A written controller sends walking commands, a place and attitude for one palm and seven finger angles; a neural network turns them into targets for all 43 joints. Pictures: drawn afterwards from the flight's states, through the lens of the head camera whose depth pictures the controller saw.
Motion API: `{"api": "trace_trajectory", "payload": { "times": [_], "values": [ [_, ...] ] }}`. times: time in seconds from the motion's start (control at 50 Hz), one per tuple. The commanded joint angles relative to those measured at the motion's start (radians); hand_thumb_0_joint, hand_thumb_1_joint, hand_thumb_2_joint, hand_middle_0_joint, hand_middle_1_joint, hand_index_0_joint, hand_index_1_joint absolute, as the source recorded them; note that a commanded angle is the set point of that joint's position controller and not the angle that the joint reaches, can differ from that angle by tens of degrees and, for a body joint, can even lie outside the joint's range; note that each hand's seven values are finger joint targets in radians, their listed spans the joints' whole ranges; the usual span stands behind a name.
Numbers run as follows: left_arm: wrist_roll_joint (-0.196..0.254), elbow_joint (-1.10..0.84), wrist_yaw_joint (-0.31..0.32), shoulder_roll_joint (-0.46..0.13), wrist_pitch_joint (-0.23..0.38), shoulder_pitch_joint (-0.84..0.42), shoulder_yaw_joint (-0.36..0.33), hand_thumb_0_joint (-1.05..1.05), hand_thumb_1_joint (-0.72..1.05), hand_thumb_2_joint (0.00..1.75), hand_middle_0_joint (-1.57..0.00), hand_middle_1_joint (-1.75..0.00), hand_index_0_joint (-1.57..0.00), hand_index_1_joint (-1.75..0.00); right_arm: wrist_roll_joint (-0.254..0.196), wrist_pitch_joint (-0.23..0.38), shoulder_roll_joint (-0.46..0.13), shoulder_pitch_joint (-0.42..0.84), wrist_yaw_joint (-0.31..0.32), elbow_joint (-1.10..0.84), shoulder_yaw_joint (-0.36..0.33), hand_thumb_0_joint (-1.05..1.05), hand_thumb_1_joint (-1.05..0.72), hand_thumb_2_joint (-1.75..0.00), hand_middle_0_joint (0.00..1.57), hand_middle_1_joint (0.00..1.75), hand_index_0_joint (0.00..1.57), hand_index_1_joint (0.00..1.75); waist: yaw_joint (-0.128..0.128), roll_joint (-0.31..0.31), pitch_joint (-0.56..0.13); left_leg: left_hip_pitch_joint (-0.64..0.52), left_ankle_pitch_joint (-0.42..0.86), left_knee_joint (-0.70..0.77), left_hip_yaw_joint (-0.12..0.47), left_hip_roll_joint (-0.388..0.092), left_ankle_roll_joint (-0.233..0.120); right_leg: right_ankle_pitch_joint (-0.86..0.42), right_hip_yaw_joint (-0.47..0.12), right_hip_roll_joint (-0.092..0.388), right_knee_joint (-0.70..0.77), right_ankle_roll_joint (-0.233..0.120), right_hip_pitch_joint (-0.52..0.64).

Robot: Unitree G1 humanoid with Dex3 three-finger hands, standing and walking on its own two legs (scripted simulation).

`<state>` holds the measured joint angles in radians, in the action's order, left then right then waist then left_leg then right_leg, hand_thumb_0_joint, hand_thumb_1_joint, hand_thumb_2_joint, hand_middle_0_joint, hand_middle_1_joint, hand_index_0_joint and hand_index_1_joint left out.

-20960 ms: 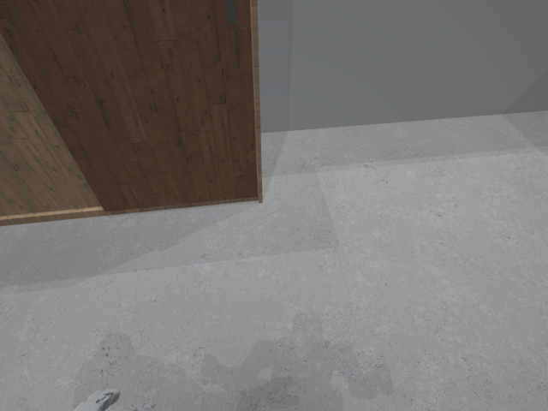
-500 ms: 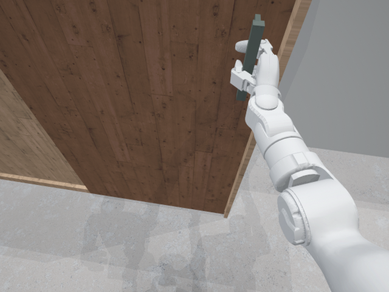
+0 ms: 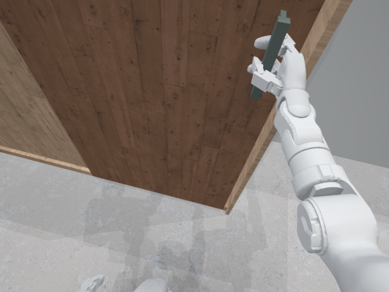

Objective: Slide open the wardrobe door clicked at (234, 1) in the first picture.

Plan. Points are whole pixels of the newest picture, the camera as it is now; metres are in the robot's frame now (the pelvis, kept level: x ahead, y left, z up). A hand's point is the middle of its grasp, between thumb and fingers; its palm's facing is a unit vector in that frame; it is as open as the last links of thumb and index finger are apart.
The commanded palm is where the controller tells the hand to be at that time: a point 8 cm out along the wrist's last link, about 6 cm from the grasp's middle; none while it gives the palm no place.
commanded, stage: step sideways, sliding the door along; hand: right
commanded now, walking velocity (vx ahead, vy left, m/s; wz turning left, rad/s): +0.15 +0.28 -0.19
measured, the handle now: (268, 58) +0.54 -0.07 +0.19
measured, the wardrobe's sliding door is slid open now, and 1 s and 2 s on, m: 0.02 0.10 0.37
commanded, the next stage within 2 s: none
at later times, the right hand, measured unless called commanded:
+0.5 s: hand (246, 73) +0.49 -0.03 +0.18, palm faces +0.16 +0.98 -0.10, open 6.2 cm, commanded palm +0.48 -0.01 +0.19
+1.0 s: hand (210, 65) +0.51 +0.04 +0.17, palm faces +0.32 +0.94 -0.11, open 6.2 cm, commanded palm +0.49 +0.09 +0.19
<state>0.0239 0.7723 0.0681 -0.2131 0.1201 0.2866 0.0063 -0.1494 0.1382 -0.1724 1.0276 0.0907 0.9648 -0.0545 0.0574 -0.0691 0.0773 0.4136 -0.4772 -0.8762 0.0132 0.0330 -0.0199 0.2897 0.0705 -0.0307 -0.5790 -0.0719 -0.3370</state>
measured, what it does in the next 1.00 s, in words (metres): steps to the left, turning right: left foot, then left foot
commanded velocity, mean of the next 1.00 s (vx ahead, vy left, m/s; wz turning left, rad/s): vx -0.04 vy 0.13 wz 0.07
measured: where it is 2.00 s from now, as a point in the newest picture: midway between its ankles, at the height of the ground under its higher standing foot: (126, 281)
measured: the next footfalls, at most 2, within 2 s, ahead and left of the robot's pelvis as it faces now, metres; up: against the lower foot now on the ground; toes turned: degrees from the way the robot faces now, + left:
left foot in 0.14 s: +0.07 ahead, +0.17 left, +0.00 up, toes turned -1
left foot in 0.62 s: +0.23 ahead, +0.34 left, +0.00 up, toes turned -17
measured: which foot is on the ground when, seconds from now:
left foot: up 0.00-0.12, down 0.14-0.42, up 0.44-0.60, down 0.62-1.00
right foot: down 0.00-0.66, up 0.68-0.76, down 0.78-1.00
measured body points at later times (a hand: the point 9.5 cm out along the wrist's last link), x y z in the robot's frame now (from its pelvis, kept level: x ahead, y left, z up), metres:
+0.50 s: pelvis +0.04 +0.14 -0.01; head +0.16 +0.13 +0.43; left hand +0.26 +0.35 -0.14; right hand +0.48 -0.08 +0.18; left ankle +0.05 +0.23 -0.69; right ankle -0.01 -0.03 -0.73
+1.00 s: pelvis +0.15 +0.26 -0.01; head +0.27 +0.23 +0.42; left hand +0.42 +0.35 -0.14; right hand +0.49 -0.01 +0.18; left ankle +0.19 +0.35 -0.73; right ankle +0.03 +0.10 -0.72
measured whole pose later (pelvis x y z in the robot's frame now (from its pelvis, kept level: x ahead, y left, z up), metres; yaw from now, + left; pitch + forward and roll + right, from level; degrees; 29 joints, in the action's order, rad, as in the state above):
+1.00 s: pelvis +0.15 +0.26 -0.01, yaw -22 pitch -1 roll +0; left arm 0.05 0.61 -0.02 -0.21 0.20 0.09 -0.03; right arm -0.08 0.06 -0.08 0.67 0.10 0.09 0.11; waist -0.13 -0.09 0.30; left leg 0.33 -0.37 -0.72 -0.08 -0.02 -0.02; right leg 0.38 0.11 0.21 -0.76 0.04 -0.25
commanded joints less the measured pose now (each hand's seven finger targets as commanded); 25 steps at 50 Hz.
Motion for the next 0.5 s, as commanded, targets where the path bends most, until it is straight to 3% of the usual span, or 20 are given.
{"api": "trace_trajectory", "payload": {
  "times": [0.0, 0.04, 0.08, 0.1, 0.12, 0.16, 0.18, 0.22, 0.24, 0.26, 0.28, 0.3, 0.32, 0.34, 0.36, 0.38, 0.4, 0.42, 0.44, 0.48],
  "values": [
    [0.003, -0.094, 0.022, -0.152, 0.018, -0.011, -0.031, 0.0, 0.9, 0.9, -0.2, -0.3, -0.2, -0.3, 0.032, 0.088, -0.106, 0.619, -0.043, -0.301, 0.014, 0.0, -0.9, -0.9, 0.45, 1.4, 0.45, 1.4, 0.007, 0.118, -0.387, 0.021, 0.037, 0.139, 0.027, -0.051, -0.003, -0.465, -0.406, 0.376, 0.117, -0.122, 0.401],
    [0.006, -0.1, 0.026, -0.155, 0.014, -0.011, -0.03, 0.0, 0.9, 0.9, -0.2, -0.3, -0.2, -0.3, 0.043, 0.091, -0.108, 0.628, -0.052, -0.326, 0.017, 0.0, -0.9, -0.9, 0.45, 1.4, 0.45, 1.4, 0.013, 0.027, -0.408, -0.094, 0.138, 0.273, -0.034, -0.028, 0.001, -0.475, -0.284, 0.305, 0.064, -0.073, 0.375],
    [0.01, -0.106, 0.028, -0.149, 0.021, -0.004, -0.033, 0.0, 0.9, 0.9, -0.2, -0.3, -0.2, -0.3, 0.052, 0.096, -0.097, 0.619, -0.064, -0.359, 0.03, 0.0, -0.9, -0.9, 0.45, 1.4, 0.45, 1.4, 0.019, -0.034, -0.411, -0.17, 0.268, 0.338, -0.053, -0.03, 0.005, -0.453, -0.215, 0.26, 0.034, -0.048, 0.331],
    [0.011, -0.112, 0.028, -0.141, 0.024, -0.018, -0.033, 0.0, 0.9, 0.9, -0.2, -0.3, -0.2, -0.3, 0.055, 0.096, -0.059, 0.614, -0.072, -0.378, 0.06, 0.0, -0.9, -0.9, 0.45, 1.4, 0.45, 1.4, 0.023, -0.045, -0.402, -0.191, 0.323, 0.34, -0.051, -0.04, 0.005, -0.429, -0.193, 0.245, 0.026, -0.038, 0.302],
    [0.013, -0.119, 0.027, -0.139, 0.031, -0.04, -0.032, 0.0, 0.9, 0.9, -0.2, -0.3, -0.2, -0.3, 0.058, 0.095, -0.004, 0.62, -0.081, -0.417, 0.107, 0.0, -0.9, -0.9, 0.45, 1.4, 0.45, 1.4, 0.028, -0.076, -0.389, -0.186, 0.346, 0.328, -0.051, -0.051, 0.003, -0.403, -0.191, 0.233, 0.03, -0.03, 0.283],
    [0.017, -0.132, 0.022, -0.121, 0.038, -0.072, -0.027, 0.0, 0.9, 0.9, -0.2, -0.3, -0.2, -0.3, 0.048, 0.089, 0.087, 0.614, -0.089, -0.494, 0.183, 0.0, -0.9, -0.9, 0.45, 1.4, 0.45, 1.4, 0.023, -0.134, -0.352, -0.157, 0.317, 0.268, -0.057, -0.051, 0.005, -0.401, -0.238, 0.271, 0.043, -0.045, 0.253],
    [0.023, -0.129, 0.017, -0.125, 0.036, -0.064, -0.034, 0.0, 0.9, 0.9, -0.2, -0.3, -0.2, -0.3, 0.043, 0.082, 0.076, 0.586, -0.087, -0.507, 0.177, 0.0, -0.9, -0.9, 0.45, 1.4, 0.45, 1.4, 0.009, -0.048, -0.374, -0.211, 0.331, 0.304, -0.031, -0.053, -0.004, -0.431, -0.244, 0.274, -0.003, -0.044, 0.238],
    [0.036, -0.138, 0.017, -0.114, 0.033, -0.074, -0.035, 0.0, 0.9, 0.9, -0.2, -0.3, -0.2, -0.3, 0.049, 0.068, 0.089, 0.582, -0.082, -0.571, 0.199, 0.0, -0.9, -0.9, 0.45, 1.4, 0.45, 1.4, 0.008, 0.153, -0.426, -0.334, 0.517, 0.432, 0.049, -0.143, -0.038, -0.379, -0.113, 0.169, -0.146, 0.017, 0.178],
    [0.034, -0.15, 0.022, -0.097, 0.031, -0.094, -0.035, 0.0, 0.9, 0.9, -0.2, -0.3, -0.2, -0.3, 0.055, 0.058, 0.086, 0.566, -0.079, -0.586, 0.197, 0.0, -0.9, -0.9, 0.45, 1.4, 0.45, 1.4, -0.004, 0.278, -0.421, -0.386, 0.657, 0.468, 0.118, -0.218, -0.072, -0.186, -0.052, 0.102, -0.223, 0.052, 0.101],
    [0.038, -0.162, 0.028, -0.089, 0.033, -0.133, -0.033, 0.0, 0.9, 0.9, -0.2, -0.3, -0.2, -0.3, 0.058, 0.051, 0.123, 0.565, -0.085, -0.603, 0.227, 0.0, -0.9, -0.9, 0.45, 1.4, 0.45, 1.4, -0.02, 0.345, -0.385, -0.449, 0.824, 0.463, 0.175, -0.265, -0.116, 0.069, -0.063, 0.062, -0.291, 0.064, -0.011],
    [0.04, -0.169, 0.031, -0.078, 0.036, -0.163, -0.028, 0.0, 0.9, 0.9, -0.2, -0.3, -0.2, -0.3, 0.058, 0.049, 0.153, 0.555, -0.087, -0.625, 0.256, 0.0, -0.9, -0.9, 0.45, 1.4, 0.45, 1.4, -0.035, 0.318, -0.361, -0.485, 0.912, 0.443, 0.19, -0.288, -0.119, 0.183, -0.079, 0.053, -0.331, 0.062, -0.078],
    [0.039, -0.165, 0.03, -0.075, 0.038, -0.168, -0.028, 0.0, 0.9, 0.9, -0.2, -0.3, -0.2, -0.3, 0.059, 0.053, 0.152, 0.536, -0.086, -0.641, 0.258, 0.0, -0.9, -0.9, 0.45, 1.4, 0.45, 1.4, -0.048, 0.27, -0.351, -0.496, 0.945, 0.415, 0.158, -0.288, -0.1, 0.196, -0.085, 0.069, -0.309, 0.059, -0.083],
    [0.035, -0.155, 0.028, -0.07, 0.04, -0.173, -0.025, 0.0, 0.9, 0.9, -0.2, -0.3, -0.2, -0.3, 0.065, 0.054, 0.17, 0.552, -0.08, -0.67, 0.281, 0.0, -0.9, -0.9, 0.45, 1.4, 0.45, 1.4, -0.027, 0.214, -0.352, -0.484, 0.976, 0.373, 0.108, -0.281, -0.103, 0.164, -0.085, 0.082, -0.202, 0.058, -0.045],
    [0.024, -0.145, 0.028, -0.071, 0.044, -0.155, -0.03, 0.0, 0.9, 0.9, -0.2, -0.3, -0.2, -0.3, 0.066, 0.055, 0.17, 0.538, -0.074, -0.695, 0.282, 0.0, -0.9, -0.9, 0.45, 1.4, 0.45, 1.4, -0.015, 0.196, -0.365, -0.442, 1.014, 0.289, 0.051, -0.251, -0.085, 0.065, -0.074, 0.11, -0.056, 0.052, 0.055],
    [0.015, -0.133, 0.027, -0.092, 0.042, -0.126, -0.043, 0.0, 0.9, 0.9, -0.2, -0.3, -0.2, -0.3, 0.069, 0.059, 0.162, 0.532, -0.067, -0.721, 0.286, 0.0, -0.9, -0.9, 0.45, 1.4, 0.45, 1.4, 0.009, 0.14, -0.408, -0.31, 0.978, 0.151, -0.012, -0.21, -0.042, -0.189, -0.104, 0.17, 0.071, 0.029, 0.249],
    [0.014, -0.134, 0.022, -0.133, 0.039, -0.103, -0.065, 0.0, 0.9, 0.9, -0.2, -0.3, -0.2, -0.3, 0.061, 0.066, 0.176, 0.537, -0.067, -0.755, 0.308, 0.0, -0.9, -0.9, 0.45, 1.4, 0.45, 1.4, 0.034, -0.02, -0.469, -0.047, 0.721, -0.015, -0.056, -0.121, 0.03, -0.722, -0.285, 0.325, 0.132, -0.046, 0.523],
    [0.013, -0.145, -0.001, -0.145, 0.033, -0.086, -0.074, 0.0, 0.9, 0.9, -0.2, -0.3, -0.2, -0.3, 0.044, 0.084, 0.201, 0.559, -0.079, -0.824, 0.34, 0.0, -0.9, -0.9, 0.45, 1.4, 0.45, 1.4, 0.038, -0.19, -0.526, 0.254, 0.055, -0.204, 0.004, -0.056, 0.036, -1.176, -0.518, 0.519, 0.039, -0.139, 0.778],
    [0.015, -0.15, -0.035, -0.149, 0.024, -0.124, -0.073, 0.0, 0.9, 0.9, -0.2, -0.3, -0.2, -0.3, 0.043, 0.085, 0.199, 0.545, -0.091, -0.785, 0.324, 0.0, -0.9, -0.9, 0.45, 1.4, 0.45, 1.4, -0.003, -0.146, -0.53, 0.309, -0.089, -0.298, 0.129, -0.094, -0.008, -1.127, -0.515, 0.574, 0.003, -0.161, 0.838],
    [0.023, -0.158, -0.05, -0.158, 0.013, -0.149, -0.089, 0.0, 0.9, 0.9, -0.2, -0.3, -0.2, -0.3, 0.051, 0.08, 0.183, 0.564, -0.096, -0.779, 0.297, 0.0, -0.9, -0.9, 0.45, 1.4, 0.45, 1.4, -0.003, -0.06, -0.48, 0.334, -0.091, -0.25, 0.17, -0.123, -0.027, -1.025, -0.447, 0.584, -0.004, -0.166, 0.777],
    [0.021, -0.18, -0.043, -0.152, 0.017, -0.144, -0.094, 0.0, 0.9, 0.9, -0.2, -0.3, -0.2, -0.3, 0.06, 0.076, 0.163, 0.545, -0.104, -0.864, 0.293, 0.0, -0.9, -0.9, 0.45, 1.4, 0.45, 1.4, 0.007, -0.046, -0.437, 0.297, -0.042, -0.077, 0.148, -0.134, -0.019, -0.878, -0.335, 0.526, -0.047, -0.131, 0.7]
  ]
}}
